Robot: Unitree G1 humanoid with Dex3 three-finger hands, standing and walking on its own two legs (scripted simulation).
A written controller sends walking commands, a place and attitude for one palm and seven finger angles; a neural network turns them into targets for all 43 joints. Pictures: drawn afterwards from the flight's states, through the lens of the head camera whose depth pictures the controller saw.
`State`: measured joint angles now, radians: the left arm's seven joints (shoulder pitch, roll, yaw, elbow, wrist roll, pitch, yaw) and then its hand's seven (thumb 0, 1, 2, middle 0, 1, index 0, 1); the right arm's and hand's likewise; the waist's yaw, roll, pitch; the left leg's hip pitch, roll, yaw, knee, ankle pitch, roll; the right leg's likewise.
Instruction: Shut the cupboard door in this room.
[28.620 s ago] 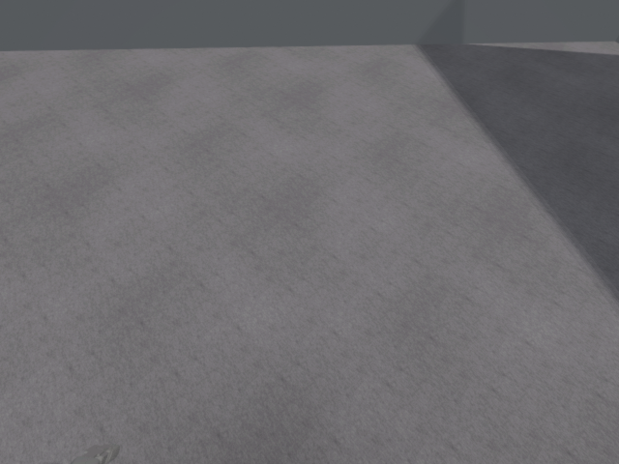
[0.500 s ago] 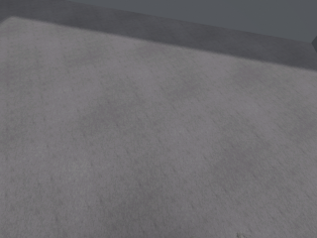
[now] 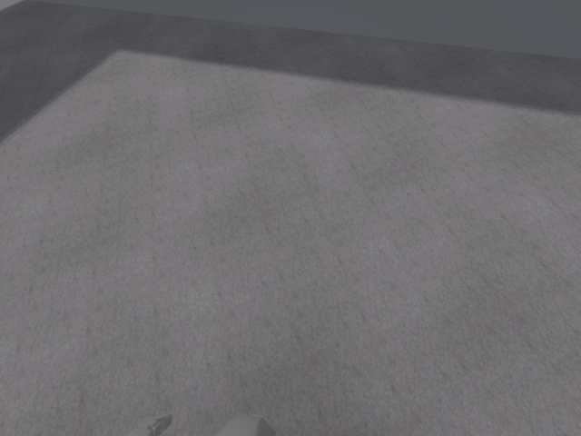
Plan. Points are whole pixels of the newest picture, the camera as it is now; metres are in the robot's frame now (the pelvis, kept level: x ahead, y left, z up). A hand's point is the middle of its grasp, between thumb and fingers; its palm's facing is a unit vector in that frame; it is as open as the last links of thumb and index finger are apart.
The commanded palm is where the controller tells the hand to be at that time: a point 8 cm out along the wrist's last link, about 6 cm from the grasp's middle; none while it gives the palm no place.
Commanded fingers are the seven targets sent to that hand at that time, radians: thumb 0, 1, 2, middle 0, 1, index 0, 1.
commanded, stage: turn or walk to find it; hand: left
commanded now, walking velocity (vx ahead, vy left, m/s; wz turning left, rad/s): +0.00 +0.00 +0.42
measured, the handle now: out of the picture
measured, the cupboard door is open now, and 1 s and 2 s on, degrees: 83 83 83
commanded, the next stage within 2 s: none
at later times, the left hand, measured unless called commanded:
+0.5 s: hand out of the picture -0.04 +0.27 -0.18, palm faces +0.27 -0.93 -0.25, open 7.4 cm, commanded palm none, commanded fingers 0.00 0.90 0.90 -0.20 -0.30 -0.20 -0.30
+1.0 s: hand out of the picture -0.02 +0.21 -0.15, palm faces +0.41 -0.87 -0.27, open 7.4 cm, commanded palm none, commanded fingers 0.00 0.90 0.90 -0.20 -0.30 -0.20 -0.30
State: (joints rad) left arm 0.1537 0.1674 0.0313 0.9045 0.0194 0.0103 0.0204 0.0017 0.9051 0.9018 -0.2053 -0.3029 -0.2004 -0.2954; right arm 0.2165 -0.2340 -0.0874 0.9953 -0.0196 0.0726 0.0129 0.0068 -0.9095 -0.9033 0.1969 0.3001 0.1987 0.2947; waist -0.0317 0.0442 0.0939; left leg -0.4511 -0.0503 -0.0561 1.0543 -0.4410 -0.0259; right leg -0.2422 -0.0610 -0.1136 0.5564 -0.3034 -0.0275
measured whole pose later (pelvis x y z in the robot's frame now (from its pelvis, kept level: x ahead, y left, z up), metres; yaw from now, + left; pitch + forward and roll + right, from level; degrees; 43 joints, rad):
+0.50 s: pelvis -0.02 +0.05 +0.00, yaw +12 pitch +0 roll -1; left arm 0.22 0.28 0.07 1.00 0.02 0.07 0.01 0.01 0.91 0.90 -0.20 -0.30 -0.20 -0.29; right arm 0.12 -0.19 -0.04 0.96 -0.02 0.02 0.00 0.00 -0.91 -0.90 0.20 0.30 0.20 0.29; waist 0.03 -0.05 0.09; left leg -0.21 0.00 0.03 0.51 -0.29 0.03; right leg -0.44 -0.11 -0.06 1.05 -0.45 0.08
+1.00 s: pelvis -0.01 +0.00 +0.00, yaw +26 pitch -1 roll +2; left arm 0.18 0.16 0.03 0.92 0.03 0.01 0.02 0.00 0.90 0.90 -0.21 -0.30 -0.20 -0.30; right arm 0.21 -0.24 -0.08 1.00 -0.02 0.08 0.02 0.01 -0.91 -0.90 0.19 0.30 0.20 0.29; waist -0.03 0.03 0.10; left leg -0.45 0.01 -0.02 1.11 -0.42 -0.06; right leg -0.22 -0.10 -0.17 0.52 -0.29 -0.02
